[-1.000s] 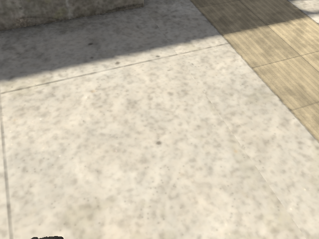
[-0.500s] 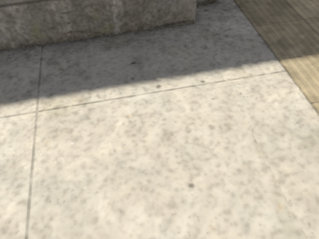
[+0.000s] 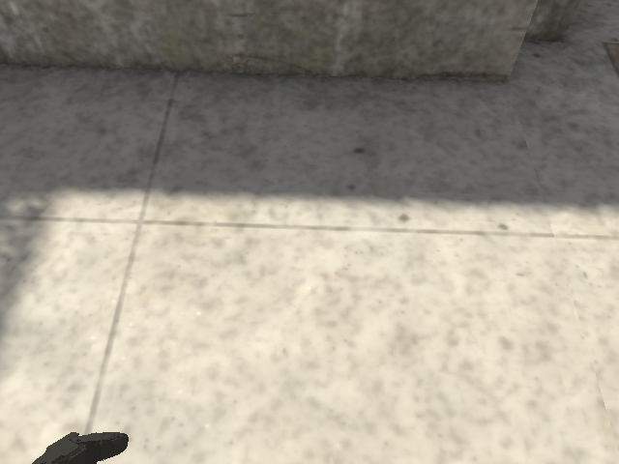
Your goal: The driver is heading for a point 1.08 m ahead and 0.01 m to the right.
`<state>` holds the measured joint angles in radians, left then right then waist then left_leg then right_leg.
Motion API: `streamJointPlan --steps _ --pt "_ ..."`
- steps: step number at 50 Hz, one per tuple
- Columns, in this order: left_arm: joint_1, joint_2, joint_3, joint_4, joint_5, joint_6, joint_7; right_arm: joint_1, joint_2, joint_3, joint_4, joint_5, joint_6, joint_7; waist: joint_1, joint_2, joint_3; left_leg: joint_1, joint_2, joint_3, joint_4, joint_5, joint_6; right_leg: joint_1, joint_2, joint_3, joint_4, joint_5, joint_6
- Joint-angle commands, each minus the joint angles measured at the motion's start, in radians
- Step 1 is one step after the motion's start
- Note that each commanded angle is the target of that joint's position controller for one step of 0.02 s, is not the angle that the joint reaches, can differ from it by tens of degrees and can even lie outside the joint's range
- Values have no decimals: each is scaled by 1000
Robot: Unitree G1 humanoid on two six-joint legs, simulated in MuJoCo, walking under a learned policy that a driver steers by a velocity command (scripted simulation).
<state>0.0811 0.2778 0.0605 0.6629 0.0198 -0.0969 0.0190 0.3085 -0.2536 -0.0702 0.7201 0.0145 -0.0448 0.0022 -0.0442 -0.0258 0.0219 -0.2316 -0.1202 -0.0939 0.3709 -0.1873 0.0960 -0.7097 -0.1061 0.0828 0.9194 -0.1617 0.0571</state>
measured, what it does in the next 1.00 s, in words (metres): walks ahead: right foot, then left foot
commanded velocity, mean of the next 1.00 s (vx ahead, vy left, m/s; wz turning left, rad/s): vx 0.50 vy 0.00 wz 0.22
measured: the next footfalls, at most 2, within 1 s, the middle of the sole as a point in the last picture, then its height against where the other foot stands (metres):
right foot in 0.20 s outside the picture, level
left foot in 0.68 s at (225, 459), level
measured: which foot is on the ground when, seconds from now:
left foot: down 0.00-0.20, up 0.22-0.66, down 0.68-1.00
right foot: up 0.00-0.18, down 0.20-0.70, up 0.72-1.00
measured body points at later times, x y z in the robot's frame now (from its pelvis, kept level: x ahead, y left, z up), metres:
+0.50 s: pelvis +0.26 -0.03 +0.00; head +0.29 -0.04 +0.45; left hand +0.22 +0.24 -0.12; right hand +0.52 -0.23 -0.08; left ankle +0.33 +0.15 -0.69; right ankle +0.25 -0.15 -0.74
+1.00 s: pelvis +0.50 +0.07 +0.00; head +0.52 +0.08 +0.45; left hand +0.62 +0.36 -0.10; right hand +0.60 -0.19 -0.11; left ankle +0.43 +0.15 -0.74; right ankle +0.69 -0.06 -0.68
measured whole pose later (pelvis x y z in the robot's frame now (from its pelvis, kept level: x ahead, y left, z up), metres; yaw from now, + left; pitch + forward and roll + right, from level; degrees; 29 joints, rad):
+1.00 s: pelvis +0.50 +0.07 +0.00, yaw +11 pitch +2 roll +1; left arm 0.13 0.29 0.05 0.76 -0.01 -0.06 -0.01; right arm 0.36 -0.26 -0.06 0.78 -0.01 -0.08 0.01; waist -0.05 -0.05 0.00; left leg -0.08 -0.05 0.07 0.25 -0.21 0.05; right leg -0.72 -0.11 0.05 0.83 -0.01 0.01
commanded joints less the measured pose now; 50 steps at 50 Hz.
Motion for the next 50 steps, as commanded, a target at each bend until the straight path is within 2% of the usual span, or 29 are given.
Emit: streamJointPlan --steps 1,4,6,8,9,10,11,12,13,14,15,16,19,22,24,28,30,32,33,34,35,36,37,38,39,40,42,44,50 --pt "-73 32 1 -65 -5 -10 -8 -34 -165 -46 -69 10 -11 -15 3 100 -59 -75 181 -148 -94 236 140 149 68 -47 -215 189 13" --pt "-145 57 7 -85 -24 -20 -24 17 -168 -48 -55 16 -3 -15 -30 119 -58 -23 210 -224 -50 140 133 190 103 -31 -331 209 6" --pt "-146 85 20 -91 -28 -28 -33 32 -163 -48 -53 17 3 -17 -23 130 -61 40 234 -298 7 91 121 217 114 -10 -393 147 -16" --pt "-75 102 34 -77 -31 -38 -36 10 -158 -49 -63 13 6 -19 26 158 -71 55 231 -339 77 102 97 322 121 -19 -448 94 -50" --pt "11 123 48 -59 -23 -43 -32 -3 -132 -41 -75 10 3 -18 72 155 -115 28 189 -318 166 155 68 462 108 -22 -472 95 -80" --pt "156 173 65 -47 -4 -46 -24 -19 -77 -21 -98 0 -4 -13 140 80 -229 -82 136 -244 410 88 27 704 -39 106 -451 74 -147" --pt "273 254 83 -14 15 -38 -23 125 -21 -4 -112 18 -13 -16 101 -220 -366 -407 -3 -100 743 -304 -52 1042 -275 528 -511 -60 -321" --pt "296 195 74 -1 -14 -32 -29 151 -99 -11 -91 29 -17 -19 113 -263 -348 -568 55 -100 912 -395 -71 1051 -331 749 -590 -318 -363" --pt "256 122 55 -13 -20 -25 -26 62 -157 -27 -92 25 -13 -19 140 -142 -213 -610 94 -102 972 -295 -81 942 -278 619 -615 -367 -322" --pt "208 99 43 -17 -13 -14 -24 -23 -156 -28 -112 9 -9 -19 132 -67 -128 -591 125 -63 964 -219 -83 815 -227 479 -621 -276 -286" --pt "175 80 35 -9 -7 -8 -25 -77 -140 -27 -132 -5 -12 -17 114 -42 -63 -570 145 -54 918 -173 -80 703 -185 386 -640 -164 -276" --pt "158 65 26 -3 -2 -8 -25 -85 -122 -27 -138 -5 -13 -12 87 -53 -36 -524 169 -51 872 -146 -77 630 -150 312 -664 -78 -263" --pt "162 64 23 31 -15 -15 -29 -66 -74 -15 -129 -1 -10 -4 51 -84 -35 -465 190 -4 745 -129 -84 565 -114 198 -708 71 -273" --pt "178 116 35 61 -24 -10 -25 -150 -45 4 -145 -10 -15 1 65 -57 -31 -449 213 36 554 -16 -97 556 -111 115 -734 170 -280" --pt "194 138 39 78 -31 -3 -24 -212 -34 14 -151 -5 -21 9 87 -58 -26 -397 206 58 420 80 -98 541 -94 60 -739 172 -265" --pt "262 166 41 116 -46 9 -29 -319 -54 12 -176 7 -27 23 128 -60 -8 -331 175 86 255 137 -92 583 -111 42 -717 149 -250" --pt "281 178 43 132 -51 18 -29 -345 -66 8 -191 9 -31 30 128 -67 4 -312 164 93 203 96 -69 625 -137 55 -688 162 -240" --pt "267 192 45 141 -56 28 -26 -284 -86 -4 -180 4 -34 31 74 -69 -19 -187 133 123 128 81 -35 634 -135 36 -607 284 -216" --pt "270 180 40 144 -56 29 -23 -183 -117 -22 -148 -4 -32 25 26 -54 -78 -27 107 143 99 83 -11 612 -97 -6 -492 423 -193" --pt "259 146 26 136 -45 26 -20 -20 -172 -46 -113 -11 -30 15 -50 -21 -180 216 179 60 120 108 34 500 -49 -59 -277 405 -153" --pt "298 61 -5 93 -21 9 -20 109 -278 -68 -101 -31 -24 5 -67 193 -317 570 436 -329 96 50 164 133 80 -140 113 48 -74" --pt "303 76 -6 94 -27 -8 -21 145 -246 -58 -89 -12 -22 9 -74 297 -389 619 519 -622 -32 -57 243 -40 126 -27 297 -403 -65" --pt "253 144 15 82 -50 -15 -27 92 -194 -38 -89 -6 -22 11 -65 217 -263 525 491 -523 -50 -125 212 -133 65 -1 375 -357 -70" --pt "192 141 12 70 -54 -16 -29 35 -160 -26 -96 -6 -22 12 -45 164 -173 399 443 -392 -65 -102 181 -132 24 -25 358 -271 -77" --pt "165 127 12 67 -39 -13 -26 -22 -136 -17 -96 -13 -23 17 -14 112 -105 267 401 -311 -100 -42 163 -95 -3 -33 299 -204 -73" --pt "169 123 17 69 -28 -3 -24 -60 -112 -9 -97 -19 -30 21 21 120 -71 171 370 -255 -133 30 150 -38 -28 -23 247 -156 -68" --pt "198 88 11 79 -28 18 -24 -86 -108 -10 -87 -18 -43 23 61 135 -56 73 345 -187 -185 115 153 33 -33 -28 203 -101 -53" --pt "173 74 7 74 -28 32 -22 -78 -123 -16 -66 -20 -56 17 68 112 -40 59 342 -104 -213 191 154 10 -35 -25 143 -18 -36" --pt "-5 43 -8 26 -38 32 -43 -10 -164 -27 -4 -20 -59 -2 2 78 9 100 333 77 -239 232 93 27 4 -28 -169 257 -51"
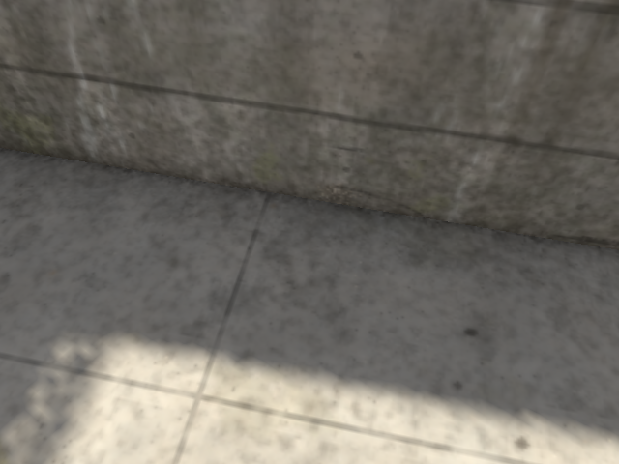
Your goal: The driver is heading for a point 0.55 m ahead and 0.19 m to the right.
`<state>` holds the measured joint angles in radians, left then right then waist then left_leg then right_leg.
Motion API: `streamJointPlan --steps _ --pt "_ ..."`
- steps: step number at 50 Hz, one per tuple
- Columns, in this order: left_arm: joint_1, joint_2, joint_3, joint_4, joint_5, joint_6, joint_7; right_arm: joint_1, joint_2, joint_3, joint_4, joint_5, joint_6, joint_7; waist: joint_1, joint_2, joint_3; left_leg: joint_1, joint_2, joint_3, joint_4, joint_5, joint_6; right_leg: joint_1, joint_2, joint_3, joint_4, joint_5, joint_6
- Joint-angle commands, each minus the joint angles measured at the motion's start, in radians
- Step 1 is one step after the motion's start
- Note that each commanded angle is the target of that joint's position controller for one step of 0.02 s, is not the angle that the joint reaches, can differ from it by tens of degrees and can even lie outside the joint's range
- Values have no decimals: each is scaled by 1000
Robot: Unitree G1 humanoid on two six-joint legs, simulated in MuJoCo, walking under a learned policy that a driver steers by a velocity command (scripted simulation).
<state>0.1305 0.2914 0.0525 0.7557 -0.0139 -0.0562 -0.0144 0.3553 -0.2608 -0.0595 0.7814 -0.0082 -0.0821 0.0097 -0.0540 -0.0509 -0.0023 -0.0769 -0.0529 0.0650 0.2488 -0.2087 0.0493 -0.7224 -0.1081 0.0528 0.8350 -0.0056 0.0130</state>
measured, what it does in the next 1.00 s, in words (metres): walks ahead, turning right: right foot, then left foot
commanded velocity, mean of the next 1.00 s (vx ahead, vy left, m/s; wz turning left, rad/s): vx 0.40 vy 0.00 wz -0.39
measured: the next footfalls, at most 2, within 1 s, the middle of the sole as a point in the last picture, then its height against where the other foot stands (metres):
right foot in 0.22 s outside the picture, level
left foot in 0.68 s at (317, 416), level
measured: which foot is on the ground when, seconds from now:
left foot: down 0.00-0.22, up 0.24-0.66, down 0.68-1.00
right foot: up 0.00-0.20, down 0.22-0.70, up 0.72-1.00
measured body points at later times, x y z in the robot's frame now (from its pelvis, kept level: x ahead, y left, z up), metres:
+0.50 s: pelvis +0.28 -0.09 +0.00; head +0.31 -0.11 +0.45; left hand +0.42 +0.17 -0.11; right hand +0.41 -0.39 -0.09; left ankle +0.46 +0.07 -0.68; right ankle +0.24 -0.15 -0.75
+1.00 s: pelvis +0.48 -0.10 -0.01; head +0.52 -0.11 +0.44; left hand +0.75 +0.05 -0.11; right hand +0.47 -0.39 -0.12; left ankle +0.57 -0.02 -0.75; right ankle +0.47 -0.26 -0.73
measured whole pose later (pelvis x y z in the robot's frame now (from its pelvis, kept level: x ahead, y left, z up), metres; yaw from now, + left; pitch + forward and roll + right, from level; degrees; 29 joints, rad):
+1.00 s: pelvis +0.48 -0.10 -0.01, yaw -26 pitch +0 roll +1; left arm 0.14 0.27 0.03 0.68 0.02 0.02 0.03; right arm 0.19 -0.25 -0.03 0.79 -0.02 -0.03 0.00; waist -0.03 -0.03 0.06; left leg -0.27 -0.03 0.01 0.43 -0.16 0.03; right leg -0.37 -0.03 0.07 0.59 -0.23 0.06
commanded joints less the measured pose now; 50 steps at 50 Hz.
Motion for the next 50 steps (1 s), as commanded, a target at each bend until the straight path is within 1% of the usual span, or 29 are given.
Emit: streamJointPlan --steps 1,5,7,9,10,11,12,13,14,15,16,18,20,23,26,30,32,33,34,35,36,37,38,39,41,42,44,47,50 --pt "-82 29 -1 -79 -6 -8 -14 -42 -163 -40 -55 5 -20 -11 0 100 44 -30 275 -68 -117 244 135 36 12 -2 -117 111 -13" --pt "-163 33 -2 -132 -6 -6 -37 0 -177 -48 -15 17 -3 -16 -25 96 75 112 321 -30 -69 282 112 -7 28 -22 -202 28 -50" --pt "-161 43 2 -151 -2 -5 -48 -9 -191 -54 -9 22 11 -22 -11 112 63 160 331 -1 3 458 90 31 54 -66 -224 -77 -78" --pt "-56 85 26 -142 4 -1 -50 -32 -221 -61 -16 25 26 -35 56 147 -24 166 310 47 190 822 55 219 130 -141 -237 -163 -117" --pt "98 131 55 -102 1 0 -44 -36 -214 -57 -22 24 35 -42 134 126 -105 104 268 89 390 879 24 437 177 -156 -291 -115 -150" --pt "269 220 87 -72 -3 6 -27 -19 -183 -41 -46 3 29 -50 196 22 -215 -147 226 100 703 600 -20 765 44 68 -287 -51 -217" --pt "263 310 96 -77 -13 -1 -25 87 -41 8 -93 -25 -2 -29 88 -233 -325 -597 7 5 1048 -323 -87 1105 -203 641 -394 -212 -421" --pt "311 217 74 -89 -13 -2 -22 -11 -133 -8 -88 9 -39 -12 174 -120 -402 -708 28 -177 1139 -353 -70 1158 -214 754 -503 -320 -415" --pt "266 179 64 -87 -4 -6 -17 -106 -165 -17 -119 43 -57 -4 181 -82 -254 -777 71 -167 1128 -264 -53 1056 -183 604 -515 -251 -367" --pt "204 161 58 -100 -4 -7 -12 -142 -152 -10 -128 31 -66 -10 144 15 -173 -746 115 -159 1053 -181 -46 907 -142 493 -516 -158 -335" --pt "143 134 49 -114 0 -4 -10 -161 -155 -16 -129 5 -65 -18 106 46 -109 -685 141 -151 969 -140 -54 762 -109 410 -531 -50 -316" --pt "96 110 40 -137 14 -5 -4 -134 -151 -24 -136 -5 -43 -20 48 10 -78 -581 160 -155 897 -107 -70 613 -71 350 -578 53 -318" --pt "99 119 43 -131 7 -10 4 -129 -125 -18 -135 -9 -23 -22 33 8 -54 -563 157 -134 817 -82 -96 529 -51 294 -598 115 -321" --pt "133 149 53 -112 -1 -7 21 -235 -90 -3 -162 -14 -17 -23 61 3 -18 -544 128 -116 606 102 -121 457 3 219 -601 116 -284" --pt "180 154 55 -93 -9 3 29 -346 -72 5 -183 -2 -26 -11 109 -23 -13 -456 74 -109 394 270 -123 436 38 207 -576 26 -241" --pt "236 149 56 -71 -16 16 33 -409 -113 -8 -204 14 -40 7 125 -37 -11 -417 47 -147 266 243 -100 537 -4 324 -496 -70 -223" --pt "224 144 57 -69 -6 26 39 -365 -134 -21 -192 3 -48 11 100 -68 -15 -377 38 -134 224 192 -66 602 -10 345 -402 60 -193" --pt "206 128 53 -75 -5 31 41 -302 -139 -27 -175 -6 -55 9 65 -71 -44 -291 31 -110 170 240 -39 613 21 329 -324 162 -165" --pt "196 97 42 -91 1 29 42 -222 -170 -37 -164 -22 -63 2 28 -65 -119 -125 90 -134 171 350 2 577 74 292 -194 219 -122" --pt "212 52 23 -123 31 24 44 -96 -237 -49 -161 -46 -65 -4 -4 73 -269 174 277 -311 255 638 88 409 154 223 78 -46 -71" --pt "383 30 11 -110 12 17 42 -48 -262 -58 -122 -41 -45 4 53 406 -377 408 495 -693 213 690 291 126 268 143 366 -670 -2" --pt "368 123 25 -85 6 22 41 -64 -187 -45 -139 2 -30 2 31 265 -339 349 494 -725 166 486 267 60 189 172 460 -657 17" --pt "247 156 35 -101 3 34 43 -107 -137 -29 -153 5 -20 -5 3 173 -230 248 437 -581 161 457 221 32 162 143 484 -583 32" --pt "167 145 34 -118 14 42 48 -151 -116 -17 -152 -4 -6 -8 14 112 -161 139 380 -472 143 505 193 51 136 109 448 -535 44" --pt "146 92 23 -132 20 56 46 -212 -102 -6 -133 -12 8 -11 69 127 -92 -42 312 -353 98 546 166 154 82 80 292 -497 51" --pt "161 50 10 -125 21 62 45 -239 -94 -3 -122 -15 12 -10 87 157 -89 -96 272 -288 79 556 158 221 85 45 188 -483 60" --pt "171 19 -4 -110 32 62 49 -271 -125 -11 -111 -20 22 -7 95 191 -109 -161 242 -213 68 644 168 355 91 -4 26 -439 76" --pt "130 43 -4 -103 33 69 52 -255 -137 -10 -82 -9 30 -14 79 179 -147 -155 250 -199 71 555 158 485 94 -8 -169 -251 69" --pt "88 57 0 -104 41 78 49 -256 -122 4 -62 -4 43 -13 88 164 -101 -225 213 -193 77 170 104 614 107 -21 -361 -109 27"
